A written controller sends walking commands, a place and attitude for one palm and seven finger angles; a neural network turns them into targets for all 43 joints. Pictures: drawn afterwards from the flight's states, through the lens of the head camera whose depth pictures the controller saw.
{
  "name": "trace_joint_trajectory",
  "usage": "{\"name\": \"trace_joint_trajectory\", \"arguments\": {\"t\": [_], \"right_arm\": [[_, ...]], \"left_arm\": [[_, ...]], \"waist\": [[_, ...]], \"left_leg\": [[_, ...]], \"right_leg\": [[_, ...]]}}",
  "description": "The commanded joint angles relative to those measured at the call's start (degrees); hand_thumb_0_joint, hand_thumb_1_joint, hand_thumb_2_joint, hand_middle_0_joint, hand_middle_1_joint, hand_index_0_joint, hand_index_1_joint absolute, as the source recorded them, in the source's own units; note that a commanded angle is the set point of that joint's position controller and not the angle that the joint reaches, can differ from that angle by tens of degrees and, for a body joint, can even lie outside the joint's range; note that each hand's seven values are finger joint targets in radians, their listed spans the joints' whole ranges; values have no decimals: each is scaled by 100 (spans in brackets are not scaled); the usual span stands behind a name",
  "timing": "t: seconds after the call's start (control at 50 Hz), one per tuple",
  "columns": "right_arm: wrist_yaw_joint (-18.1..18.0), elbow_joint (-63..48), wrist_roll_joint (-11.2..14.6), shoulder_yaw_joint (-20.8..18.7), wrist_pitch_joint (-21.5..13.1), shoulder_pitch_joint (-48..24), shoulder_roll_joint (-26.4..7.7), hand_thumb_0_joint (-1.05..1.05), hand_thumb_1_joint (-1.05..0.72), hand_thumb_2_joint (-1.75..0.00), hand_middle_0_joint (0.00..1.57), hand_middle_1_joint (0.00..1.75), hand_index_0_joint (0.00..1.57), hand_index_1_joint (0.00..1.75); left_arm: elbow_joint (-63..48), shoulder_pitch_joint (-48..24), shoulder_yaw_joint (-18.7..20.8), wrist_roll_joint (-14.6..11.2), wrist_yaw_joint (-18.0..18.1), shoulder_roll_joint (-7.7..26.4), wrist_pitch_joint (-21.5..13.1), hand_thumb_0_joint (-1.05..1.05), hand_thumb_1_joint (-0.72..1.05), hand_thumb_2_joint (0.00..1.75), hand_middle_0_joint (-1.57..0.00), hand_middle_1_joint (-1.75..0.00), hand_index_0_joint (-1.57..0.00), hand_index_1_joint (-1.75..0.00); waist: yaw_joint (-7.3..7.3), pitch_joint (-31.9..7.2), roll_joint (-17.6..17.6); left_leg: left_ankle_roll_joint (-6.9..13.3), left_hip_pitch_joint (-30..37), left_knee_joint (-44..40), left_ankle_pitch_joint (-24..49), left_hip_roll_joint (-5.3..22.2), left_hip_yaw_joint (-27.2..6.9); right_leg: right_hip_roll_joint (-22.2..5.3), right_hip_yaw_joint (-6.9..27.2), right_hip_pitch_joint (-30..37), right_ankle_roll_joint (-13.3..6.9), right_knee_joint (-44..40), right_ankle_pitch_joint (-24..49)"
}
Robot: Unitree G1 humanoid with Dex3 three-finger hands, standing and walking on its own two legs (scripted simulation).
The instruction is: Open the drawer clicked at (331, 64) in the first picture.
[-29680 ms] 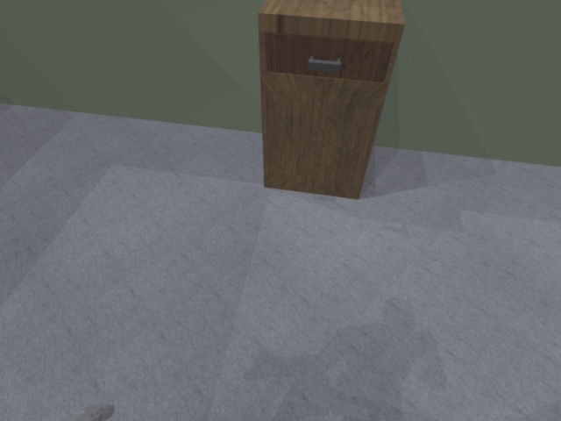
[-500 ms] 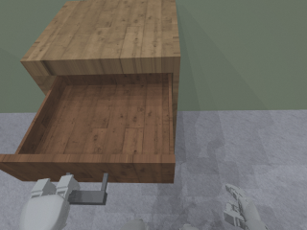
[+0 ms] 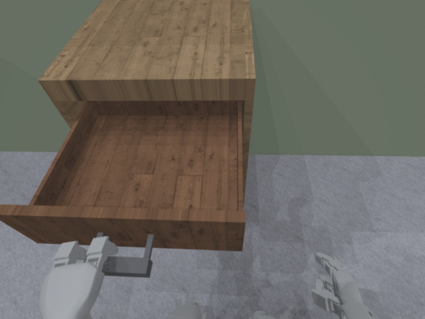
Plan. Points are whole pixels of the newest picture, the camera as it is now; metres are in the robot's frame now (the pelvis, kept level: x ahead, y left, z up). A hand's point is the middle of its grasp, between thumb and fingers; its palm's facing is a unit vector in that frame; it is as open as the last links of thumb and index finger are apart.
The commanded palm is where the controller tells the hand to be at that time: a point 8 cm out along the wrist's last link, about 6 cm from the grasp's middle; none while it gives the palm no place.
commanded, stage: lift the hand off the handle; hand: left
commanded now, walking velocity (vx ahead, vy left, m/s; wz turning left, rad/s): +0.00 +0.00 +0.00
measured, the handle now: (121, 252) +0.23 +0.20 +0.01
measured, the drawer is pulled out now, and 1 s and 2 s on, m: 0.30 0.30 0.30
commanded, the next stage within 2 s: draw the hand back to the body in 1.50 s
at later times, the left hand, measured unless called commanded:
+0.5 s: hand (86, 275) +0.19 +0.24 +0.02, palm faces -0.02 -0.09 -1.00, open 13.5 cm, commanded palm +0.17 +0.24 +0.09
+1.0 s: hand (66, 255) +0.19 +0.24 +0.09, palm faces +0.07 -0.12 -0.99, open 13.5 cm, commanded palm +0.17 +0.24 +0.16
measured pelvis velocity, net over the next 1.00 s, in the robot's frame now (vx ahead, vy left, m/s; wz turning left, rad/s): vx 0.02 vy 0.02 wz -0.02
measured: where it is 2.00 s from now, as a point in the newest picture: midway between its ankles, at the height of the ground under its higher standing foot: outside the picture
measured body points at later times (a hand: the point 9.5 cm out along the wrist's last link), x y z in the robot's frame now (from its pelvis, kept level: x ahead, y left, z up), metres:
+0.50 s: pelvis +0.01 +0.01 +0.02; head +0.04 -0.02 +0.47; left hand +0.18 +0.24 +0.07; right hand +0.21 -0.22 -0.07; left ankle +0.02 +0.12 -0.66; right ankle +0.00 -0.08 -0.66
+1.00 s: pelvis +0.02 +0.02 +0.05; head +0.03 -0.02 +0.49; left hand +0.19 +0.24 +0.15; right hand +0.24 -0.19 -0.04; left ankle +0.02 +0.12 -0.66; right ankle +0.00 -0.08 -0.66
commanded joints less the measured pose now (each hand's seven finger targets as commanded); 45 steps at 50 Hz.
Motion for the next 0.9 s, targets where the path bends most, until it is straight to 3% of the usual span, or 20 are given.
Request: {"name": "trace_joint_trajectory", "arguments": {"t": [0.0,0.04,0.1,0.12,0.14,0.26,0.3,0.4,0.46,0.56,0.58,0.72,0.74,0.82,0.88], "right_arm": [[-92,-885,22,-184,-255,-570,-569,0,-90,-90,20,30,20,30],[-74,-871,54,-188,-232,-564,-552,0,-90,-90,20,30,20,30],[-86,-897,85,-170,-197,-561,-579,0,-90,-90,20,30,20,30],[-85,-869,72,-164,-191,-541,-565,0,-90,-90,20,30,20,30],[-103,-887,101,-176,-204,-512,-555,0,-90,-90,20,30,20,30],[-133,-918,105,-141,-196,-528,-582,0,-90,-90,20,30,20,30],[-137,-953,132,-119,-210,-536,-583,0,-90,-90,20,30,20,30],[-127,-950,166,-121,-234,-554,-590,0,-90,-90,20,30,20,30],[-150,-945,156,-120,-266,-558,-582,0,-90,-90,20,30,20,30],[-94,-973,137,-112,-309,-577,-571,0,-90,-90,20,30,20,30],[-79,-971,147,-128,-322,-559,-562,0,-90,-90,20,30,20,30],[-1,-1022,168,-87,-299,-603,-557,0,-90,-90,20,30,20,30],[-3,-1033,201,-107,-308,-630,-540,0,-90,-90,20,30,20,30],[49,-1083,203,-70,-318,-625,-520,0,-90,-90,20,30,20,30],[46,-1082,227,-68,-298,-653,-514,0,-90,-90,20,30,20,30]], "left_arm": [[-1020,-158,671,102,318,1002,21,0,-50,30,-30,-120,-30,-120],[-921,-138,493,103,309,817,94,0,-50,30,-30,-120,-30,-120],[-914,-305,470,45,291,827,260,0,-50,30,-30,-120,-30,-120],[-916,-359,403,37,281,779,290,0,-50,30,-30,-120,-30,-120],[-841,-263,357,5,258,727,320,0,-50,30,-30,-120,-30,-120],[-1356,-478,501,-29,217,1005,368,0,-50,30,-30,-120,-30,-120],[-1370,-280,540,-97,179,1035,410,0,-50,30,-30,-120,-30,-120],[-1489,-493,358,-208,8,889,458,0,-50,30,-30,-120,-30,-120],[-1650,-564,488,-242,-98,1057,412,0,-50,30,-30,-120,-30,-120],[-2060,-490,505,-254,-189,1092,280,0,-50,30,-30,-120,-30,-120],[-2093,-447,417,-253,-211,1001,273,0,-50,30,-30,-120,-30,-120],[-2396,-235,649,-334,-400,1207,362,0,-50,30,-30,-120,-30,-120],[-2472,-223,461,-367,-451,1027,374,0,-50,30,-30,-120,-30,-120],[-2780,14,522,-452,-613,1119,385,0,-50,30,-30,-120,-30,-120],[-2836,92,616,-477,-724,1198,396,0,-50,30,-30,-120,-30,-120]], "waist": [[-36,-1074,-223],[-58,-951,-120],[-85,-968,-118],[-76,-1101,-251],[-90,-974,-301],[-59,-1070,-88],[-65,-938,-45],[-143,-696,-51],[-89,-709,-134],[-50,-666,128],[-76,-594,90],[13,-628,-20],[-32,-435,36],[49,-573,20],[40,-300,-136]], "left_leg": [[212,1007,-625,1058,-36,110],[199,1071,-670,1086,-26,109],[200,1154,-789,1082,-1,90],[204,1180,-779,1125,-2,109],[215,1127,-807,1112,-6,116],[220,1519,-1018,1250,-6,137],[221,1578,-1123,1293,9,121],[231,1819,-1365,1224,40,97],[240,1978,-1443,1278,33,124],[216,2308,-1587,1526,48,95],[221,2341,-1615,1566,67,86],[195,2544,-1790,1794,93,61],[210,2541,-1839,1779,107,69],[205,2775,-1906,2022,126,67],[211,2726,-2009,1949,138,64]], "right_leg": [[-188,416,496,98,-1249,1574],[-161,371,439,90,-1244,1572],[-138,321,510,90,-1316,1482],[-154,331,579,118,-1304,1573],[-155,314,674,126,-1356,1647],[-161,367,842,113,-1553,1674],[-160,324,947,102,-1638,1707],[-163,265,998,121,-1869,1490],[-179,321,1138,145,-1994,1583],[-166,314,1177,96,-2054,1674],[-158,249,1196,94,-2057,1697],[-169,309,1480,102,-2186,1940],[-168,270,1486,102,-2223,1983],[-197,318,1662,103,-2314,2158],[-198,332,1757,127,-2433,2207]]}}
